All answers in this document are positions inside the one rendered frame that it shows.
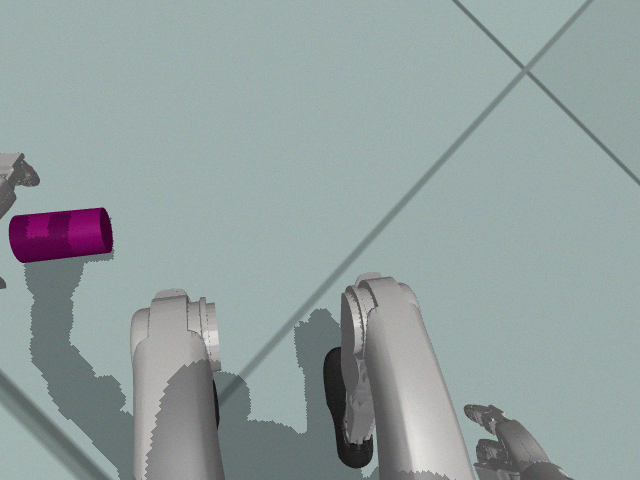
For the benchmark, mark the left robot hand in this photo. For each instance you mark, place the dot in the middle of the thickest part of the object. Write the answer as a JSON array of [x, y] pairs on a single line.
[[14, 171]]

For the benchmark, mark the right robot arm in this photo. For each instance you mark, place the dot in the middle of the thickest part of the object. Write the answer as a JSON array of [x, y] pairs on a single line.
[[544, 471]]

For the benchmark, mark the right robot foot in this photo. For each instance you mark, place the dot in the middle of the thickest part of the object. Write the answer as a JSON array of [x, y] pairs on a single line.
[[352, 455]]

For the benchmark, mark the can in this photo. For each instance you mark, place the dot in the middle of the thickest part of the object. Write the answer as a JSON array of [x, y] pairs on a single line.
[[63, 234]]

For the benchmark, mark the right robot hand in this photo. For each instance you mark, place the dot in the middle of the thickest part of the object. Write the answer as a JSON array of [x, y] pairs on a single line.
[[516, 450]]

